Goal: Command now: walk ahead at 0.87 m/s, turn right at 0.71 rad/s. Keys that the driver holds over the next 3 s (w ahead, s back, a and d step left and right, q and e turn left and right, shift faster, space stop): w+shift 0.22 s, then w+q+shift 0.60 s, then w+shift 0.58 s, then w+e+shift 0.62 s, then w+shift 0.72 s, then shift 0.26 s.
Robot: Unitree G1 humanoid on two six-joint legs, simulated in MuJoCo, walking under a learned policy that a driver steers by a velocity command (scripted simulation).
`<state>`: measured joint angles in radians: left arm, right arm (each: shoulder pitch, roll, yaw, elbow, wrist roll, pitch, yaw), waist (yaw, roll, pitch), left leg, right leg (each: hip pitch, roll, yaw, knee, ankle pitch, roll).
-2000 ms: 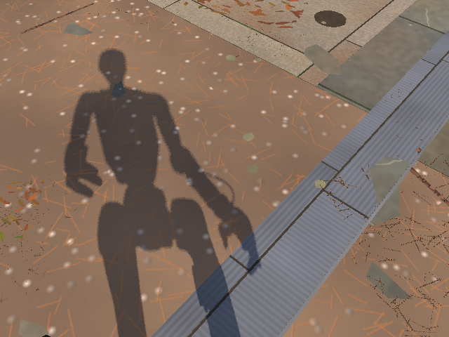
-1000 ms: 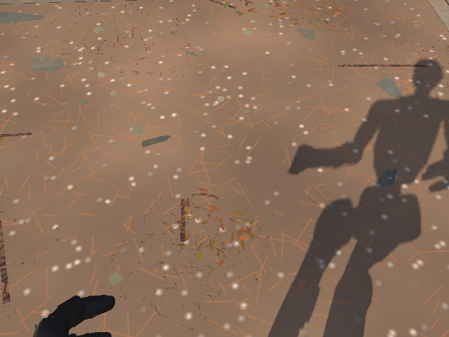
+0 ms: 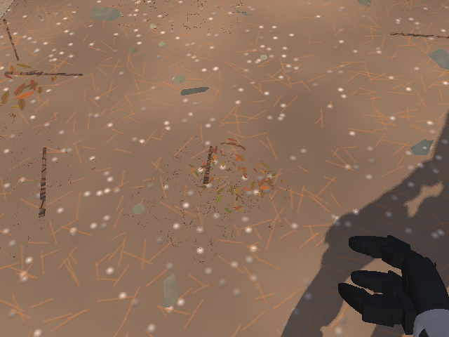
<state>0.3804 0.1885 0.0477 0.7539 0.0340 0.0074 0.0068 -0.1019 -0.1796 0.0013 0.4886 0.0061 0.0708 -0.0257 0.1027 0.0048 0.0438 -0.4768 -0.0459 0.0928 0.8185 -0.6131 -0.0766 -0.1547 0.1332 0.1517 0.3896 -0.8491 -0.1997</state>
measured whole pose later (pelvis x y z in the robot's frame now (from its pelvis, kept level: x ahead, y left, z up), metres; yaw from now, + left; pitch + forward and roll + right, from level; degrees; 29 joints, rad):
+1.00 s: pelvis -0.08 -0.13 -0.05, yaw +17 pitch +4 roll +0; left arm 0.04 0.15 -0.03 0.44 0.00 0.01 -0.02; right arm 0.33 -0.25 -0.07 0.68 -0.06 0.00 -0.05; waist -0.07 0.01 -0.08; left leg -0.20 -0.07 -0.06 0.45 -0.31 0.10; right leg -0.41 -0.07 -0.04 0.98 -0.50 0.02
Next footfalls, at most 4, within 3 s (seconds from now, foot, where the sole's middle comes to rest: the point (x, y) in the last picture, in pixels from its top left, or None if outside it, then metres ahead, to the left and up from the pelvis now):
0.26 right None -0.03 -0.14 -0.78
0.68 left None -0.12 -0.04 -0.83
1.06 right None -0.07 -0.27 -0.83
1.40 left None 0.19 0.08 -0.73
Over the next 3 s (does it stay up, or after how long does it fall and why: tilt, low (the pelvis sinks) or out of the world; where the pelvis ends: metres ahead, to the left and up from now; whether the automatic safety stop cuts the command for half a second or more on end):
stays up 1.38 0.08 0.05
